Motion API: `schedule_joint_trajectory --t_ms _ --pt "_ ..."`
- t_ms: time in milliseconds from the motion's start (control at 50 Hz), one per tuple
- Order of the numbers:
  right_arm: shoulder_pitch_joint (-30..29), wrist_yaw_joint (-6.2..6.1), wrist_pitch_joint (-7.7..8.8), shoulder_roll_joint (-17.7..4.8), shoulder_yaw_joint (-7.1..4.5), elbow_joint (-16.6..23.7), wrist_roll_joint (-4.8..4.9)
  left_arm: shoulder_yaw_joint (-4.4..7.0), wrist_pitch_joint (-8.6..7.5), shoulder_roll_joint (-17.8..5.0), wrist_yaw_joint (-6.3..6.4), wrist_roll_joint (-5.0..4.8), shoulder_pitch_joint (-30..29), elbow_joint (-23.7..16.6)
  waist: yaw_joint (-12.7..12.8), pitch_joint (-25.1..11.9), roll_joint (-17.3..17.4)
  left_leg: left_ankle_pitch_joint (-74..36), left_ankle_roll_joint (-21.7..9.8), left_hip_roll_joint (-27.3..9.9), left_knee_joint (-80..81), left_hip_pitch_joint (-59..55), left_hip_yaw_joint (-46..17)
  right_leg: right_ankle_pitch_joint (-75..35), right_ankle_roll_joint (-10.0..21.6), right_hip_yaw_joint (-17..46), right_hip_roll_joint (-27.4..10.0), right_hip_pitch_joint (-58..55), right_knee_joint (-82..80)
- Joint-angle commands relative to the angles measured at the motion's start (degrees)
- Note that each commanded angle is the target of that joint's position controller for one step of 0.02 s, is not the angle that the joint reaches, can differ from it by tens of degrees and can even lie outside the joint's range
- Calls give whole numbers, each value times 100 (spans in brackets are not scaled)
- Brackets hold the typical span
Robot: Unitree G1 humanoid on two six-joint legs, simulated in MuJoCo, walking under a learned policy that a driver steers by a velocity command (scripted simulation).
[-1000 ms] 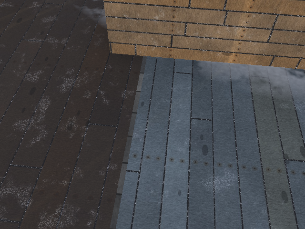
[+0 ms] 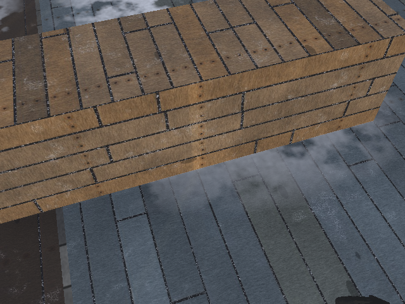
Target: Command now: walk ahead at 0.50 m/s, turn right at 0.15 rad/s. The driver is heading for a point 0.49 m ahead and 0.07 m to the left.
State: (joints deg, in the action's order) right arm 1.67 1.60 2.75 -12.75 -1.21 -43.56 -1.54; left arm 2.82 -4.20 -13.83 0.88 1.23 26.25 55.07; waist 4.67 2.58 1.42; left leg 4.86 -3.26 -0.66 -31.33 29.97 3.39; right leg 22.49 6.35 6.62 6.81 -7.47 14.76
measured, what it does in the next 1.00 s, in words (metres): walks ahead: left foot, then right foot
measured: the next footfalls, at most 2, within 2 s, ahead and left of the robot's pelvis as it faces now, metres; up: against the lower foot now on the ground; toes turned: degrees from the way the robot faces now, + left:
left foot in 0.02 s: +0.18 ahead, +0.10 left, +0.00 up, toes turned +2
right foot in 0.56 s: +0.48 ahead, -0.10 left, +0.00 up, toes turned -4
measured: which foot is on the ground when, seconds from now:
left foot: up 0.00-0.00, down 0.02-0.58, up 0.60-0.94, down 0.96-1.00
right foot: down 0.00-0.02, up 0.04-0.54, down 0.56-1.00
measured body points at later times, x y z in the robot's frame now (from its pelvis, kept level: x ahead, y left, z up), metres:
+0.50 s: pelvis +0.27 +0.01 +0.01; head +0.30 +0.01 +0.46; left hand +0.48 +0.22 -0.09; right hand +0.21 -0.24 -0.13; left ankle +0.14 +0.10 -0.73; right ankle +0.43 -0.11 -0.70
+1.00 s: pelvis +0.40 -0.03 +0.01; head +0.40 -0.02 +0.46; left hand +0.45 +0.21 -0.14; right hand +0.44 -0.26 -0.14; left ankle +0.41 +0.10 -0.73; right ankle +0.44 -0.09 -0.73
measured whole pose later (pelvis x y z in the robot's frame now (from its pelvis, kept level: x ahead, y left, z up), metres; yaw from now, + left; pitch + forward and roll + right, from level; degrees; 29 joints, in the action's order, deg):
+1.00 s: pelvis +0.40 -0.03 +0.01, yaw +0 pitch -1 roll -1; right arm 13.9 -2.0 0.5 -9.7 -0.1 -60.0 -1.1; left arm 0.0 -1.9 -11.1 0.6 0.2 13.0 58.6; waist 0.2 0.5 0.3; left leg 13.2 0.6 -2.4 -27.8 13.5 0.0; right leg 9.1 4.6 -5.9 3.6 13.8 23.5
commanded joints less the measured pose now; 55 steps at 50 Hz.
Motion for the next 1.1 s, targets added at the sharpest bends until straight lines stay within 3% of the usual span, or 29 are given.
schedule_joint_trajectory --t_ms 20,40,60,80,100,120,160,220,340,420,480,520,540,560,580,600,620,640,660,680,700,760,840,900,940,960,980,1020,1100 --pt "1821 -178 179 -939 -328 -198 -34 168 -94 -955 3 3 -200 -250 -1189 -986 -398 103 -433 9 505 -2599 -196 -5739 159 126 -1278 791 2600" --pt "2604 -265 197 -1470 -447 -262 -179 68 -122 -553 -29 -118 52 -447 -1270 -1788 413 827 -835 -1434 561 -4120 -2028 -3473 2 -173 -735 2131 4419" --pt "2499 -180 134 -1694 -528 -372 -161 67 -91 -388 -49 -217 724 -353 -852 -2009 1463 730 -1521 -2425 1341 -4712 -4463 781 -125 -288 170 3643 5873" --pt "1925 -121 84 -1169 -423 -288 29 117 -44 -745 -27 -12 242 -339 -697 -1135 435 1568 -1339 -2113 1585 -3894 -4168 323 -39 60 -300 4053 6102" --pt "1408 -94 100 -807 -330 -201 70 107 -56 -712 -79 20 -294 -467 -607 -443 -10 1594 -1205 -1893 1772 -3047 -3247 -189 -60 -15 -537 4096 5811" --pt "1230 -84 132 -653 -280 -221 33 75 -50 -585 -119 21 -506 -530 -511 -182 -97 1190 -1039 -1596 1951 -2596 -2658 -431 -73 -95 -734 3991 5483" --pt "1350 -115 212 -521 -214 -415 58 39 64 -450 -198 117 -422 -508 -324 -106 213 307 -847 -1222 2156 -2134 -1877 -597 -195 -228 -939 3642 5071" --pt "1702 -77 351 -682 -260 -657 118 9 153 -353 -267 142 -601 -566 -284 -88 231 -435 -919 -1128 2367 -2110 -1409 -841 -347 -458 -1084 3830 4764" --pt "2220 -70 337 -719 -262 -938 143 -98 141 -249 -339 91 -2154 -1072 -608 195 231 -990 -782 -813 2609 -2428 -781 -2008 -575 -876 -1245 4462 3148" --pt "2554 -114 348 -732 -257 -1082 124 -161 112 -208 -339 71 -2781 -1237 -780 201 274 -1581 -700 -926 2445 -2906 -645 -2373 -489 -1027 -1068 4215 2116" --pt "2531 -158 336 -767 -264 -1158 75 -151 59 -270 -314 62 -2915 -1279 -704 194 302 -2571 -595 -1092 2015 -3425 -604 -2004 -314 -1017 -929 4037 1666" --pt "2410 -199 309 -831 -274 -1187 68 -107 -32 -366 -247 105 -2335 -1054 -455 -111 379 -4066 -405 -1017 1189 -3548 -523 -1803 -153 -1067 -617 3220 1375" --pt "2312 -200 283 -847 -266 -1174 117 -64 -101 -451 -205 154 -1573 -749 -171 -484 323 -4280 -287 -826 352 -3511 -427 -2127 -26 -1115 -464 2421 921" --pt "2289 -220 288 -746 -219 -1124 194 -8 -179 -643 -132 258 -852 -505 90 -952 161 -3342 -161 -602 -625 -2827 -296 -3166 104 -878 -851 1178 831" --pt "2519 -240 310 -349 -95 -906 283 116 -204 -1193 -61 383 -86 -402 170 -1830 -790 -391 2 -149 -2445 -1381 16 -6023 536 557 -2513 -643 1555" --pt "3292 -291 239 -257 -108 -1124 481 208 -109 -1331 -93 87 -85 -331 -70 -2826 -1618 3071 63 622 -4122 -419 -259 -7350 1437 2067 -3432 -1450 1378" --pt "2923 -312 167 -668 -212 -1214 303 167 -78 -1041 -135 -111 -442 -438 -158 -2280 -642 2649 28 253 -4184 -290 -785 -6994 1279 1450 -3013 -677 1136" --pt "2194 -259 182 -415 -129 -967 247 -29 -92 -490 -65 -177 -1156 -448 -349 -1325 -751 2521 117 14 -3811 -278 -781 -7637 1173 666 -2720 297 893" --pt "2137 -253 129 -355 -125 -1049 182 -135 -121 -191 -67 -111 -1370 -439 -517 -864 -423 2328 163 -109 -3365 -353 -782 -7069 897 382 -2471 890 652" --pt "2098 -239 45 -323 -123 -1076 90 -190 -130 -91 -29 -128 -1511 -401 -659 -660 -398 2144 221 -221 -2954 -663 -783 -6650 715 131 -2273 1389 455" --pt "2319 -221 -52 -233 -109 -1191 13 -194 -126 -172 -7 -97 -1594 -354 -793 -682 -438 1928 277 -142 -2804 -1181 -626 -6535 606 -139 -2110 1846 345" --pt "2473 -230 -210 -103 -93 -1340 0 -169 -155 -433 -32 -62 -1682 -262 -996 -934 -628 1607 369 -68 -2203 -1670 -454 -6094 627 -522 -1914 2223 234" --pt "1808 -337 -329 -178 -59 -1333 31 -168 11 -444 -18 -32 -1454 -68 -718 -785 -799 1378 337 -154 -1035 -1751 -292 -3567 537 -401 -1779 2352 35" --pt "1645 -368 -340 -116 -7 -1422 35 -148 148 -469 -4 -77 -1453 11 -677 -506 -631 1099 268 -171 -212 -2057 -232 -1139 403 -35 -1785 2691 -138" --pt "1643 -382 -242 -169 30 -1501 -4 -189 188 -345 6 -92 -1378 81 -693 -223 -256 450 205 -419 866 -2499 -541 -267 26 82 -1632 3010 -116" --pt "1735 -399 -168 -331 32 -1535 -42 -197 184 -276 -5 -81 -1297 77 -580 -142 -10 401 151 -822 1208 -2502 -967 -224 -154 41 -1467 2966 61" --pt "1371 -400 -139 -586 -22 -1556 66 -200 205 -101 -24 -151 -877 185 -182 82 653 752 -10 -928 1269 -1690 -1239 -578 -291 -336 -1025 2535 23" --pt "1316 -331 -56 -188 62 -1605 125 -147 232 -309 9 -103 -938 369 -299 96 445 1165 158 -703 1489 -1072 -1020 -1196 -317 -306 -1111 1564 235" --pt "1575 -365 -34 -119 67 -1795 143 -150 212 -271 7 -97 -1055 490 -394 -17 119 670 196 -552 1366 -1656 -829 -1243 -286 -224 -1225 1761 140"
